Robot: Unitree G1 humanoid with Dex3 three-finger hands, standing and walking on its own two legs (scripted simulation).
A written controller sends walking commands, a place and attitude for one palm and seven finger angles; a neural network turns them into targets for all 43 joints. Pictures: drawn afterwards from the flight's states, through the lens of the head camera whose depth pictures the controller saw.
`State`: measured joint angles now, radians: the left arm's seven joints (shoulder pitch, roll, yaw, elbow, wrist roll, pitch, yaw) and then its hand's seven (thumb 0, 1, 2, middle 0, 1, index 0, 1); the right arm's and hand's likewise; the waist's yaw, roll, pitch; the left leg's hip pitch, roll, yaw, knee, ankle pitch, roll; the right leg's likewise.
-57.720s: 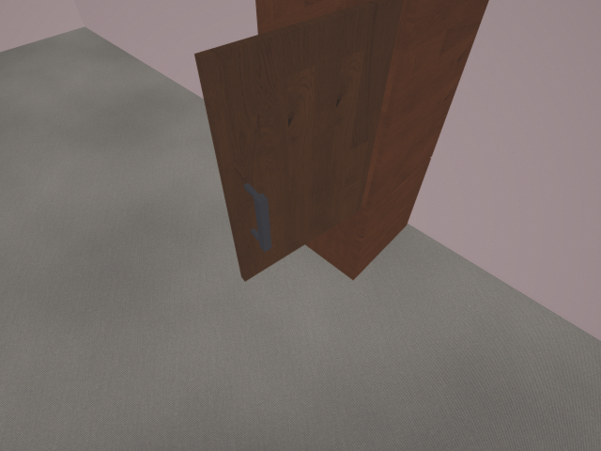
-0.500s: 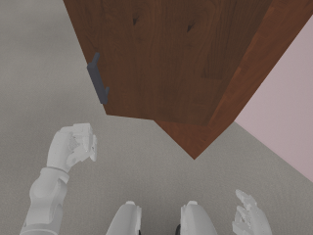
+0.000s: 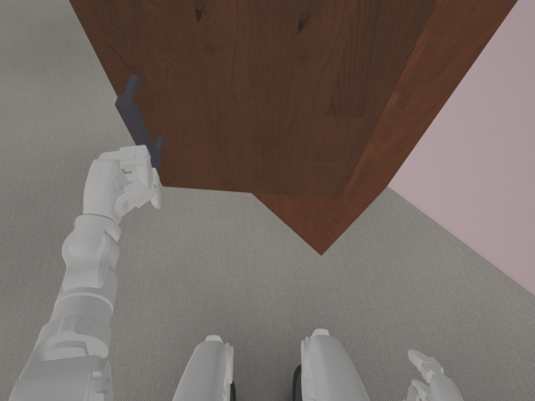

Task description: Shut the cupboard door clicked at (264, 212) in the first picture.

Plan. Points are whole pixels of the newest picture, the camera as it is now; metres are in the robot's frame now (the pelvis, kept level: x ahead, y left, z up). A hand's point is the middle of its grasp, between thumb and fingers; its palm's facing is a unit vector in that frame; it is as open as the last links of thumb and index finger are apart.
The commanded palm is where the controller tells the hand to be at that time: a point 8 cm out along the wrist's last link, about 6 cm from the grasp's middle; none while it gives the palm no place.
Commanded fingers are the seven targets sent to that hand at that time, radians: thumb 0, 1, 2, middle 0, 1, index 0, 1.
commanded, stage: bring the fist close to the handle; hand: left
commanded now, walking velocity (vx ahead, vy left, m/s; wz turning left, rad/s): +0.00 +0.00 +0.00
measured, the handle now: (144, 126) +0.53 +0.20 +0.03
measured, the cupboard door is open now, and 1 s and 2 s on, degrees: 41 37 27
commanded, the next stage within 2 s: push the door shut along its arc in 0.44 s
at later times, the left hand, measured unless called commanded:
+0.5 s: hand (152, 174) +0.44 +0.18 +0.03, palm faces -0.08 -1.00 -0.03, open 3.1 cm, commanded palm +0.41 +0.23 +0.03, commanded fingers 0.00 0.90 0.90 -1.30 -1.50 -1.30 -1.50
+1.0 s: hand (156, 153) +0.48 +0.18 +0.03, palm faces -0.19 -0.98 -0.03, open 3.2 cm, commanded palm +0.48 +0.21 +0.03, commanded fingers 0.00 0.90 0.90 -1.30 -1.50 -1.30 -1.50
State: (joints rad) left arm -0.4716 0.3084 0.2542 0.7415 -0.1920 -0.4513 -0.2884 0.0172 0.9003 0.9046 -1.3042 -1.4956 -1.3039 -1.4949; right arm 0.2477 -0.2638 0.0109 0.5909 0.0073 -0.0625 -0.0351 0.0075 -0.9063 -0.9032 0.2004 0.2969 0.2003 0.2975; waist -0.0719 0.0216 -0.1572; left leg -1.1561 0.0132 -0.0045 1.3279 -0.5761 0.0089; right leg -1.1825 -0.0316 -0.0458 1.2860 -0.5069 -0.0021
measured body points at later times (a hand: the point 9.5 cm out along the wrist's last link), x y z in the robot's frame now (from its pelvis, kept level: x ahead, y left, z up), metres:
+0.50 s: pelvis +0.00 +0.00 +0.00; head +0.13 +0.01 +0.43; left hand +0.44 +0.23 +0.04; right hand +0.08 -0.26 -0.12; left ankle +0.03 +0.11 -0.61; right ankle +0.05 -0.12 -0.61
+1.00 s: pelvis +0.00 +0.01 -0.01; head +0.15 +0.03 +0.41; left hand +0.48 +0.23 +0.03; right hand +0.06 -0.26 -0.13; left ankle +0.03 +0.11 -0.61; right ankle +0.05 -0.12 -0.61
